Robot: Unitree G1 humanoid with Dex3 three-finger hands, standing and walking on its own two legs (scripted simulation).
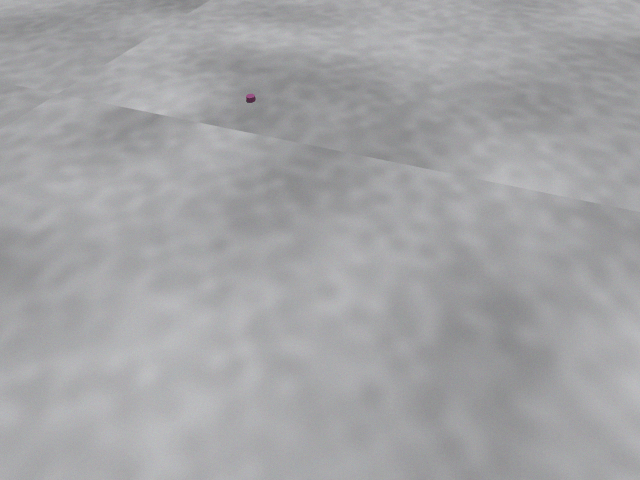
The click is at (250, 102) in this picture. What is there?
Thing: low tin
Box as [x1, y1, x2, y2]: [246, 94, 254, 102]
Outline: 246,95 247,101 254,101 253,94
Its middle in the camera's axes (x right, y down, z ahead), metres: -0.44 -0.94 +2.48
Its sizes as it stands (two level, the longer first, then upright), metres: 0.057 0.057 0.031
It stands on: the floor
